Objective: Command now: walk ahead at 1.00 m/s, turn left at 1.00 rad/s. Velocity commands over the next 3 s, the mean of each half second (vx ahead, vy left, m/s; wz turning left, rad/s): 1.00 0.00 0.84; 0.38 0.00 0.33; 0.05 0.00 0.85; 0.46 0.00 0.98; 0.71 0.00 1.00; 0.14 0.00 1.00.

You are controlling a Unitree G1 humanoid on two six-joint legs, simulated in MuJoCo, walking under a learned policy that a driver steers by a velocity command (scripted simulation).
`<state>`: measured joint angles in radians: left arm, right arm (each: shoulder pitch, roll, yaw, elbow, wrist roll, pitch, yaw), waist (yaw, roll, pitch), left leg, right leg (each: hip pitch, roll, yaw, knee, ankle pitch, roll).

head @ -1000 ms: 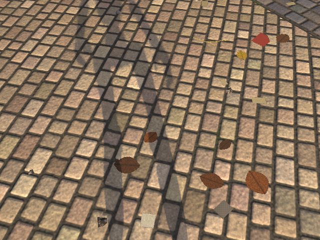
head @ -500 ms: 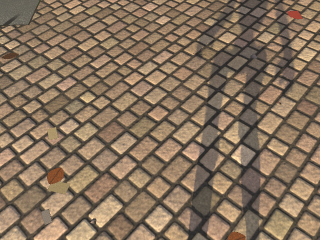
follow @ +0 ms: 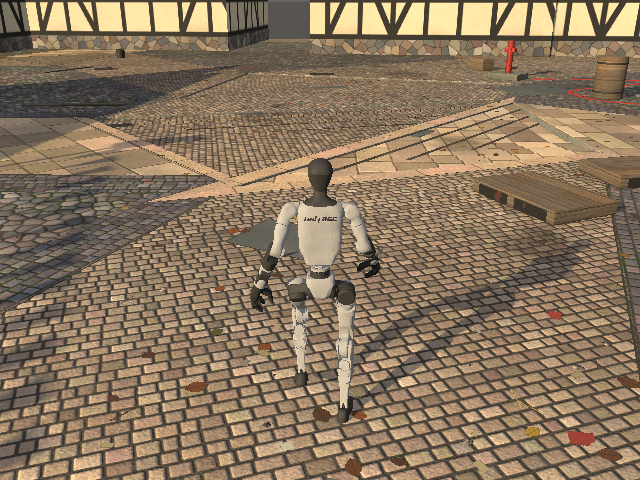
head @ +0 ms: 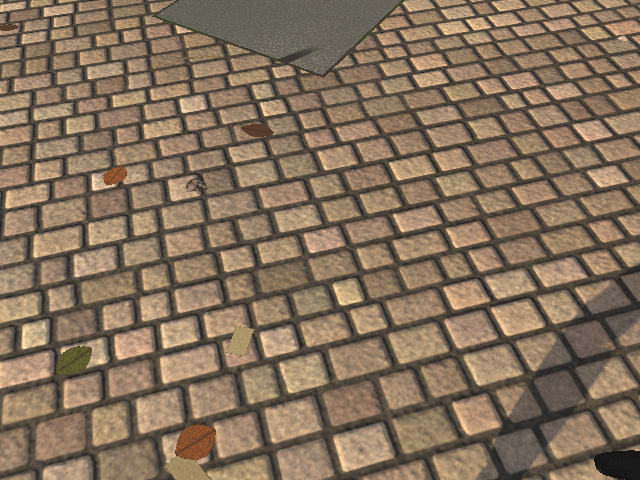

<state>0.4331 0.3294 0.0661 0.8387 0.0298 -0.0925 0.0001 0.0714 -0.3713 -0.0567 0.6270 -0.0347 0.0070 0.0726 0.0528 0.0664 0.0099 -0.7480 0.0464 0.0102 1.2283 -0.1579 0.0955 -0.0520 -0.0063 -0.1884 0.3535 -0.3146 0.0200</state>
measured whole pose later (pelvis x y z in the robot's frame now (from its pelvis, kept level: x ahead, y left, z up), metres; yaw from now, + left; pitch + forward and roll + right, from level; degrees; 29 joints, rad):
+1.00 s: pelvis +0.74 +0.13 +0.00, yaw +34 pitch +0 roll -3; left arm 0.29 0.27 0.04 0.82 0.02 -0.04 0.00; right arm 0.13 -0.25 -0.02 0.73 -0.03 0.02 0.05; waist 0.03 0.02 0.08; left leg -0.53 0.02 0.01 0.72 -0.17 0.03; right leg -0.20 -0.02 -0.20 0.45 -0.24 -0.02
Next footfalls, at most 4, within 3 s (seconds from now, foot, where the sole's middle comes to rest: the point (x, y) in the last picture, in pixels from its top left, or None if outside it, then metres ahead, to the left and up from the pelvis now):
0.22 left None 0.37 0.06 -0.77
0.62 right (333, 332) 0.84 0.06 -0.77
1.06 left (233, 340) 0.81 0.29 -0.77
1.54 right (293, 302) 0.92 0.16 -0.77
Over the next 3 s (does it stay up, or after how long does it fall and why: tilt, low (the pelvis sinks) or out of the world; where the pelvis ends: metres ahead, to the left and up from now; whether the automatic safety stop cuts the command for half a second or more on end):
stays up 0.55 0.77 -0.02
